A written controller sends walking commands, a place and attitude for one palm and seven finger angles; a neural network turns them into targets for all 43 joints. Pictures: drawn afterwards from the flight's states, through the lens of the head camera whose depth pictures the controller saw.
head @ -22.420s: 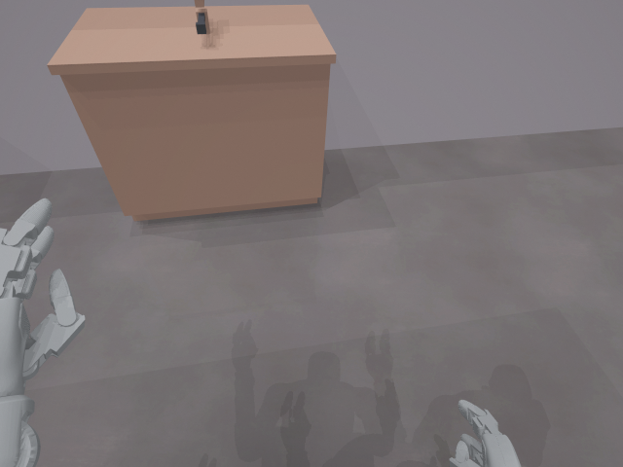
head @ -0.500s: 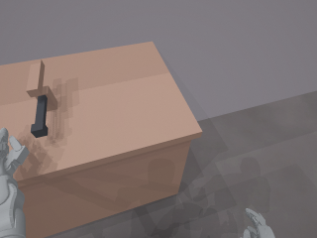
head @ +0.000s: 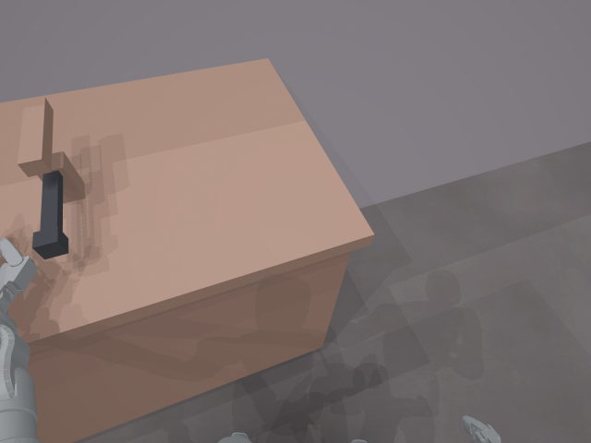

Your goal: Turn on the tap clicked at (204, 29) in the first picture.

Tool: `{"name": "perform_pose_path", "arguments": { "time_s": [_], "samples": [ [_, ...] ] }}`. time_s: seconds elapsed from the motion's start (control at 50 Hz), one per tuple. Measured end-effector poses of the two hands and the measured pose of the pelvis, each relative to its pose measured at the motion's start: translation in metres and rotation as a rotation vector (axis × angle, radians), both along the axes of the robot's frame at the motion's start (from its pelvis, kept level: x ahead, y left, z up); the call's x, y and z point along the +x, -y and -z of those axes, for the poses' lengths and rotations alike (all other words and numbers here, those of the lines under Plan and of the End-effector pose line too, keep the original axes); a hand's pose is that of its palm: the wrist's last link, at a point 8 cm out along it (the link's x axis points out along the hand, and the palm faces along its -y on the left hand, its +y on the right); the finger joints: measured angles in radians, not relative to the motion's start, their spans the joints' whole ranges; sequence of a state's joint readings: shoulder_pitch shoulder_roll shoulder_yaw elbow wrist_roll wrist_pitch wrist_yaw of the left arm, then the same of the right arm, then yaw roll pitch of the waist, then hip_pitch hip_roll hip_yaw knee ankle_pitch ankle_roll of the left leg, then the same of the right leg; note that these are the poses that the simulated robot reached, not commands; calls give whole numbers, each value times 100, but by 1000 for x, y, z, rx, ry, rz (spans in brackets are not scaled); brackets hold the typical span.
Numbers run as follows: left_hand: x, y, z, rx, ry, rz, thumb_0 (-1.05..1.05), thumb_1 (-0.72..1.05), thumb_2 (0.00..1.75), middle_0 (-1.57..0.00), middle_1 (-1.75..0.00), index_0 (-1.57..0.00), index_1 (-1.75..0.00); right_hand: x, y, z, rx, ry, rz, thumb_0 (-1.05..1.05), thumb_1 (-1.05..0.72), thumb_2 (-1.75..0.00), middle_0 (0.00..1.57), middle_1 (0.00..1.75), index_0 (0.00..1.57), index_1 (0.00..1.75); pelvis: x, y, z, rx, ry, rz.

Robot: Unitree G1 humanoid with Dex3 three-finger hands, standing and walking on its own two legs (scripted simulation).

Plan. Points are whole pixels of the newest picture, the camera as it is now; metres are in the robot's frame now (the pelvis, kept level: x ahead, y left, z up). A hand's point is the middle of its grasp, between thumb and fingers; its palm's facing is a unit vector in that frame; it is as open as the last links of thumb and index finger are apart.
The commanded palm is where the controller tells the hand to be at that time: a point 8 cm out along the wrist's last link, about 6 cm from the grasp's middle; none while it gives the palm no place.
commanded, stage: reach beside the lever's end, fingers flat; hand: left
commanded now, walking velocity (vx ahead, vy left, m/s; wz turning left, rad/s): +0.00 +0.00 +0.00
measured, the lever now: (51, 243) +0.34 +0.33 +0.08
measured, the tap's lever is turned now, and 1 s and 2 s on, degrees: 0 6 29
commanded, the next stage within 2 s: push the lever round in 0.18 s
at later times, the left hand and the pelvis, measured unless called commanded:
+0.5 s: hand (39, 263) +0.31 +0.34 +0.07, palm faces +0.59 -0.80 -0.10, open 7.8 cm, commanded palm +0.26 +0.36 +0.07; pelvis +0.00 +0.00 +0.00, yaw +1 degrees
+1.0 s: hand (60, 262) +0.32 +0.31 +0.07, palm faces +0.61 -0.79 -0.10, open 7.7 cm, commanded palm +0.27 +0.34 +0.07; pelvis +0.00 -0.01 +0.00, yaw +1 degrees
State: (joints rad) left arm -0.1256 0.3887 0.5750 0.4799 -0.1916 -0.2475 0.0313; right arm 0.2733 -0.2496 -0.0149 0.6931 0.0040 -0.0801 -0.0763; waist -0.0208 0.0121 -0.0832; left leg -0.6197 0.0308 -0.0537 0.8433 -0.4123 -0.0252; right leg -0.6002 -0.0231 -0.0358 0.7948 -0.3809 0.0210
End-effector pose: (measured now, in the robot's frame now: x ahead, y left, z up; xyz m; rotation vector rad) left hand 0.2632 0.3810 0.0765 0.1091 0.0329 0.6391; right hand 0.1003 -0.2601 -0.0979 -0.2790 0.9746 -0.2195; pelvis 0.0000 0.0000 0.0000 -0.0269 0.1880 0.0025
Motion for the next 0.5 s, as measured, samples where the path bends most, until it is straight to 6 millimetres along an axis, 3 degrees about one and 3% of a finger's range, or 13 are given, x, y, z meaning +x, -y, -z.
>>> {"name": "perform_pose_path", "arguments": {
  "time_s": [0.24,0.38,0.5],
  "samples": [
    [-14,-2,3,2,17,-28,2,90,90,-15,-15,-15,-15,14,-10,0,5,21,-27,1,-91,-90,21,30,20,30,1,-3,1,-4,5,-10],
    [-8,-1,4,-15,7,-20,2,90,90,-15,-15,-15,-15,29,-13,-2,4,58,-51,1,-91,-90,21,30,21,30,-1,-1,2,-4,4,-17],
    [-1,14,-1,-6,19,9,2,90,90,-15,-15,-15,-15,34,-12,-4,14,76,-56,0,-91,-90,21,30,21,30,1,0,1,-2,5,-15]
  ]
}}
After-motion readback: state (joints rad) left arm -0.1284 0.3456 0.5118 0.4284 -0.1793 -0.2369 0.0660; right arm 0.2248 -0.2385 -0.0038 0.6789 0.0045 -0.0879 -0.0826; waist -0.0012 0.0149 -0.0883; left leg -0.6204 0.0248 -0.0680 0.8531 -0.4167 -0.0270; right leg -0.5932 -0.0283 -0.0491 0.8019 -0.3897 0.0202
